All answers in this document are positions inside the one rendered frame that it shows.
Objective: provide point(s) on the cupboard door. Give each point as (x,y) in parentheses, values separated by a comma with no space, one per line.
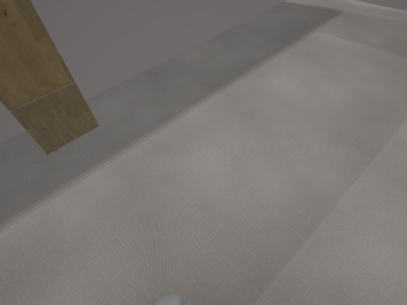
(28,64)

